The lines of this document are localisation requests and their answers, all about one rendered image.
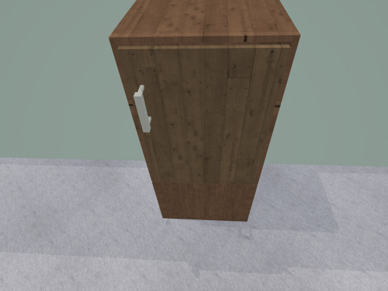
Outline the handle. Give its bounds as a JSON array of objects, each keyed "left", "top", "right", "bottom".
[{"left": 133, "top": 85, "right": 151, "bottom": 132}]

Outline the cupboard door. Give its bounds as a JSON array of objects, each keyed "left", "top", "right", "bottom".
[{"left": 117, "top": 44, "right": 290, "bottom": 185}]

